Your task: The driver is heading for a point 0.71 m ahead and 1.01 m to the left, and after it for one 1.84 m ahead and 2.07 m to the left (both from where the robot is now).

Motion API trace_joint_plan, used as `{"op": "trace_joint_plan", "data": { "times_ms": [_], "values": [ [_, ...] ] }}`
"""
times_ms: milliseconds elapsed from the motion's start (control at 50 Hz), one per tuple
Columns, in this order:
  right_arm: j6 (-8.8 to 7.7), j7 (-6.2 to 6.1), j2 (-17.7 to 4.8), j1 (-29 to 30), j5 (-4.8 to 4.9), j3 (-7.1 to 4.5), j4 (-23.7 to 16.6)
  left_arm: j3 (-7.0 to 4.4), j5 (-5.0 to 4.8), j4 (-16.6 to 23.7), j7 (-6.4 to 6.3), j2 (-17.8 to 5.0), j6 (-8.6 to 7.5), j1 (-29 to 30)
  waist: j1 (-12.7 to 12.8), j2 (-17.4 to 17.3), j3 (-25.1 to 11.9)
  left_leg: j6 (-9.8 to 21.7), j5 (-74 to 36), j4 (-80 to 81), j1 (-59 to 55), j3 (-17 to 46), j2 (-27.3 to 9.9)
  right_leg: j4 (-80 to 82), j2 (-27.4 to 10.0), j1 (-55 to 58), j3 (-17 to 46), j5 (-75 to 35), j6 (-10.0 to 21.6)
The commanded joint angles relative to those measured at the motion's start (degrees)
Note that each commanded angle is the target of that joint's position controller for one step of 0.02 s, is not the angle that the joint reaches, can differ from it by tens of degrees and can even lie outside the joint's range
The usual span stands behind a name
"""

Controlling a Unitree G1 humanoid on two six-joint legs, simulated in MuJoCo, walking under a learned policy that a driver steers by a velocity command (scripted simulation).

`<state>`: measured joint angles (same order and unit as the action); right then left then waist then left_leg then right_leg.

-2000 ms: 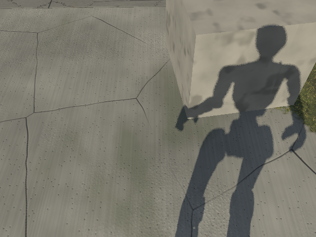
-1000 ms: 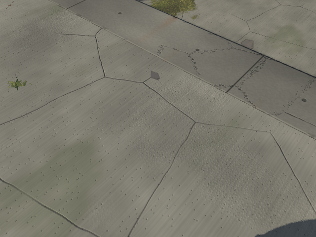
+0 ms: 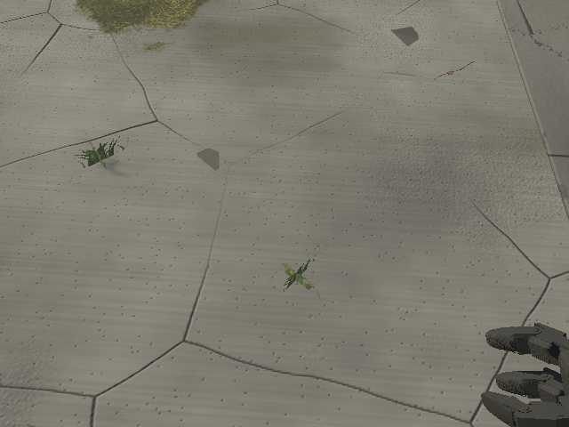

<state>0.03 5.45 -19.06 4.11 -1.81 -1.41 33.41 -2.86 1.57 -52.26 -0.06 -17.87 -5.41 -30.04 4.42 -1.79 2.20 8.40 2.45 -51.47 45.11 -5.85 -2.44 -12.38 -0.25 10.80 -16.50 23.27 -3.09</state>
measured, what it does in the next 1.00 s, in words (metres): walks ahead, turning left: left foot, then right foot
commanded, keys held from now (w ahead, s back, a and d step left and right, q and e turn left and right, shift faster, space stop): w+q+shift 1.00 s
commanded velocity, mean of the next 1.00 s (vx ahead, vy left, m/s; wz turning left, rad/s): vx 1.00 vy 0.00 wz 1.00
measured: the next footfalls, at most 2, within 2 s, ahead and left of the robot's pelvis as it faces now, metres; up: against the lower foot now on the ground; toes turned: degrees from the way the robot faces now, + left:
left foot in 0.10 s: +0.28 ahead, +0.03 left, +0.00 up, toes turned +10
right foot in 0.50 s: +0.74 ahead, -0.01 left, +0.00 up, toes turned +32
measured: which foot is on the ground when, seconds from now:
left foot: up 0.00-0.08, down 0.10-0.52, up 0.54-0.94, down 0.96-1.00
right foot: down 0.00-0.10, up 0.12-0.48, down 0.50-0.96, up 0.98-1.00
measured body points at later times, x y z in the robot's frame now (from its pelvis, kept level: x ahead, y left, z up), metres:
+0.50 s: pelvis +0.48 +0.04 -0.01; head +0.52 +0.06 +0.44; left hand +0.64 +0.35 -0.05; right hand +0.59 -0.25 -0.12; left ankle +0.25 +0.02 -0.71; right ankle +0.70 -0.03 -0.72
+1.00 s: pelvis +0.84 +0.30 -0.03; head +0.85 +0.33 +0.42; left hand +0.60 +0.43 -0.16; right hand +1.17 +0.35 -0.10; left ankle +0.89 +0.38 -0.72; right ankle +0.78 +0.00 -0.60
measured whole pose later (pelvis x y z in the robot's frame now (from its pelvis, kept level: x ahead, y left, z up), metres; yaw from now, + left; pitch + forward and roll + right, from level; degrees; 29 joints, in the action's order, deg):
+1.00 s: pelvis +0.84 +0.30 -0.03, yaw +58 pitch +0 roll -2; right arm -0.4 2.5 -17.9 -3.4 -1.4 -2.0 36.2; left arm -2.1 2.2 -48.0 -0.1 -15.2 -1.7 -25.8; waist 2.0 -1.4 3.3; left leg 13.3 15.1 -44.5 31.1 -6.6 7.0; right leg -65.3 -5.1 0.1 -9.6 23.6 -3.1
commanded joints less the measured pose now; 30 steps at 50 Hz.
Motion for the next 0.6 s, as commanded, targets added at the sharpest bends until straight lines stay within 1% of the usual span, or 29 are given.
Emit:
{"op": "trace_joint_plan", "data": {
  "times_ms": [20, 40, 60, 80, 100, 120, 140, 160, 180, 200, 220, 240, 260, 280, 300, 320, 340, 380, 400, 420, 440, 460, 480, 500, 520, 540, 560, 580, 600],
  "values": [
    [-0.49, 0.23, -1.30, -1.09, 0.07, 0.22, -1.74, -1.39, -0.10, 5.11, -1.01, -9.19, -0.70, 4.88, -7.08, 6.19, 2.94, 2.62, -0.18, 6.42, -15.85, -6.07, 5.56, -2.16, -12.47, -9.70, -0.61, -74.74, 2.75],
    [-0.55, -0.29, -2.79, -5.68, 0.12, -0.39, -0.35, -1.91, -0.06, 5.52, -1.49, -11.21, 0.10, 5.37, -10.12, 7.61, -0.25, 3.49, 2.47, 7.05, -20.96, -5.92, 7.20, -9.26, -13.76, -8.02, -0.33, -82.89, 2.61],
    [-0.63, -1.02, -4.86, -14.49, 0.24, -1.45, 2.17, -2.41, 0.13, 6.33, -1.75, -12.85, 1.14, 7.39, -14.69, 8.43, -4.54, 4.52, 5.54, 6.74, -30.08, -5.06, 8.78, -20.43, -14.97, -9.19, 0.40, -87.48, 3.21],
    [-0.81, -1.97, -7.39, -26.80, 0.26, -3.03, 5.98, -2.59, 0.27, 7.86, -1.70, -13.31, 2.01, 10.42, -19.81, 8.15, -9.61, 6.59, 7.74, 9.39, -43.80, -1.77, 9.35, -35.95, -15.78, -15.00, 2.05, -84.42, 4.31],
    [-0.77, -3.51, -9.58, -32.41, 0.83, -4.89, 9.10, -2.57, 0.78, 8.23, -1.01, -11.65, 2.54, 11.16, -20.21, 2.49, -11.14, 8.39, 10.39, 14.07, -56.59, 4.13, 7.88, -56.26, -10.65, -27.00, 2.46, -48.87, 3.78],
    [-0.09, -4.69, -14.01, -26.91, 1.87, -5.91, 8.20, -0.49, 1.92, 11.00, -0.09, -3.29, 2.31, 10.69, -12.56, -10.92, -7.04, 10.69, 4.27, 13.91, -58.80, 21.58, -1.61, -77.75, -1.05, -44.47, 3.62, 4.82, 2.40],
    [0.68, -4.72, -17.59, -26.52, 0.11, -6.54, 5.25, -0.55, 0.19, 18.13, -0.01, -5.78, 1.12, 10.36, -10.61, -10.90, -18.88, 21.08, 14.23, 26.85, -72.18, 48.12, -9.96, -84.90, 1.48, -59.28, 16.65, 6.24, 1.25],
    [0.61, -5.28, -15.02, -27.40, 0.22, -6.59, 5.45, -0.24, 0.49, 18.60, -0.04, -7.55, -0.36, 15.45, -11.60, -0.61, -14.05, 18.68, 20.51, 35.54, -67.19, 52.53, -11.40, -79.60, -1.88, -62.63, 20.66, 1.48, 1.55],
    [-0.02, -5.74, -12.45, -25.81, 0.42, -6.10, 6.67, 0.06, 0.27, 18.22, -0.08, -7.38, -0.93, 16.45, -8.77, 3.83, -5.14, 16.78, 18.16, 38.00, -57.41, 48.97, -10.01, -73.05, -3.83, -61.52, 20.70, -1.48, 1.55],
    [-1.00, -6.05, -11.06, -24.16, 0.59, -5.66, 7.38, 0.34, 1.10, 17.72, -0.29, -6.68, -0.56, 17.47, -5.85, 7.06, -1.46, 15.33, 12.20, 38.12, -49.00, 44.14, -7.23, -68.64, -5.36, -57.46, 20.66, -0.93, 0.90],
    [-2.05, -6.42, -10.06, -22.43, 0.74, -5.13, 6.93, 0.51, 2.09, 17.14, -0.36, -6.49, 0.49, 15.70, -3.30, 7.82, -0.36, 14.70, 6.44, 37.69, -42.63, 39.47, -5.07, -64.89, -6.50, -53.18, 21.01, 0.07, -0.03],
    [-2.90, -6.41, -8.39, -21.64, 1.09, -4.37, 7.18, 0.56, 2.77, 16.62, -0.24, -6.13, 1.83, 14.86, -1.61, 8.08, 0.61, 14.24, 3.58, 38.23, -36.79, 36.22, -3.19, -61.50, -7.49, -49.89, 20.76, 1.47, -1.03],
    [-3.66, -6.13, -7.71, -21.84, 1.35, -4.02, 7.37, 0.66, 2.78, 17.16, -0.04, -5.39, 2.84, 15.76, -1.14, 7.40, 1.16, 13.91, 3.80, 39.15, -32.34, 34.18, -1.79, -56.84, -8.10, -47.77, 20.21, 2.84, -1.84],
    [-4.26, -5.86, -7.74, -21.92, 1.39, -4.01, 7.45, 1.00, 2.62, 18.63, 0.22, -4.50, 3.22, 19.29, -1.69, 6.91, 2.56, 13.48, 3.60, 40.69, -28.30, 32.25, 0.06, -51.57, -8.29, -46.37, 19.08, 0.83, -2.29],
    [-4.65, -5.71, -7.98, -22.12, 1.25, -4.14, 7.59, 1.47, 2.19, 20.60, 0.54, -3.36, 3.26, 23.77, -2.62, 5.90, 4.05, 12.87, 2.68, 41.85, -25.01, 30.95, 1.50, -46.16, -7.98, -45.08, 18.02, -4.07, -2.54],
    [-4.87, -5.49, -7.84, -22.27, 1.14, -4.26, 7.77, 1.99, 1.66, 21.91, 0.88, -2.09, 3.17, 27.23, -3.55, 4.97, 4.56, 11.51, 1.03, 42.07, -22.75, 29.35, 3.22, -40.76, -7.33, -42.42, 17.54, -11.19, -2.39],
    [-4.98, -5.22, -8.05, -22.62, 1.22, -4.50, 7.99, 2.31, 1.07, 22.62, 1.15, -1.30, 3.05, 29.15, -4.48, 3.82, 4.12, 9.95, -2.48, 41.80, -22.03, 28.04, 4.49, -35.57, -6.25, -39.37, 17.11, -18.57, -1.93],
    [-5.11, -4.66, -8.87, -24.65, 1.90, -5.00, 8.86, 2.39, 0.13, 22.96, 1.32, -1.43, 2.84, 30.91, -6.57, 1.94, 2.06, 7.68, -8.97, 40.98, -24.47, 28.09, 4.22, -28.05, -3.95, -33.81, 16.61, -27.36, -0.59],
    [-5.06, -4.58, -9.22, -25.67, 2.11, -5.17, 9.28, 2.25, -0.15, 23.28, 1.23, -2.02, 2.80, 31.75, -7.40, 1.12, 1.37, 6.93, -11.76, 40.24, -27.09, 28.91, 3.34, -25.51, -3.04, -32.34, 16.56, -28.33, 0.02],
    [-4.90, -4.70, -9.48, -26.30, 2.11, -5.32, 9.60, 2.01, -0.23, 23.52, 1.06, -2.85, 2.73, 32.07, -7.71, 0.56, 0.89, 5.99, -14.55, 38.43, -30.22, 29.65, 2.73, -22.75, -2.28, -31.13, 16.94, -27.61, 0.58],
    [-4.72, -4.99, -9.91, -26.27, 2.04, -5.48, 9.70, 1.57, -0.22, 23.15, 0.76, -4.06, 2.62, 30.51, -6.94, 0.24, -0.31, 4.64, -19.62, 34.94, -33.29, 30.20, 2.61, -20.00, -1.14, -28.32, 17.46, -25.64, 1.05],
    [-4.57, -5.19, -11.09, -26.17, 1.82, -5.75, 9.82, 0.73, -0.23, 21.99, 0.22, -6.10, 2.48, 26.55, -5.16, 0.21, -3.40, 3.18, -27.85, 28.78, -36.34, 30.32, 2.81, -19.26, 0.66, -23.50, 17.52, -21.51, 1.53],
    [-4.50, -5.05, -13.18, -24.72, 1.43, -6.14, 9.70, -0.55, -0.44, 20.10, -0.52, -8.75, 2.17, 18.40, -0.24, 0.59, -8.40, 1.68, -32.34, 17.71, -36.51, 29.50, 3.36, -19.29, 1.46, -14.64, 17.44, -16.14, 2.10],
    [-4.92, -4.72, -12.90, -21.42, 1.08, -5.98, 9.02, -1.89, -0.24, 17.31, -1.62, -11.32, 1.97, 5.89, 7.12, 1.01, -13.76, 0.27, -29.22, 2.69, -29.82, 27.53, 5.49, -20.37, -1.27, -0.65, 18.36, -11.61, 2.89],
    [-5.67, -4.98, -3.75, -20.04, 0.67, -3.61, 6.98, -3.10, 1.56, 15.06, -2.77, -14.85, 1.63, -5.67, 9.51, 11.25, -20.59, 0.09, 7.09, -18.72, -19.14, 22.79, 9.55, -18.99, -15.17, 12.18, 32.34, 8.05, 4.03],
    [-5.43, -5.08, -0.02, -27.73, 3.70, -1.84, 3.29, -3.81, 2.71, 16.17, -2.05, -18.62, 1.68, 1.97, 0.10, 30.32, -26.76, -1.34, 26.93, -30.16, -5.05, 16.22, 12.63, -3.47, -28.77, 16.00, 67.65, 21.04, 9.23],
    [-4.29, -5.73, -4.64, -23.54, 1.48, -1.94, 5.68, -3.23, 2.14, 18.06, -1.60, -11.75, 2.14, 10.18, 0.09, 17.37, -16.71, -0.82, 19.53, -32.47, -0.31, 14.43, 6.37, -1.34, -25.49, 6.53, 65.48, 29.59, 10.07],
    [-3.60, -5.01, -6.20, -19.69, 0.43, -2.42, 5.70, -2.06, 1.65, 17.95, -1.39, -7.33, 2.37, 13.37, -0.16, 9.99, -10.19, -1.20, 15.05, -29.69, -0.37, 12.54, 3.55, -2.73, -22.80, -0.82, 53.80, 22.79, 9.91],
    [-2.95, -4.17, -5.80, -17.51, 0.01, -2.43, 5.71, -1.62, 1.95, 16.45, -1.10, -5.37, 2.40, 13.26, -0.57, 4.23, -6.06, -1.67, 13.75, -27.97, -1.54, 11.58, 1.59, -2.75, -20.61, -6.67, 45.29, 11.67, 9.58]
  ]
}}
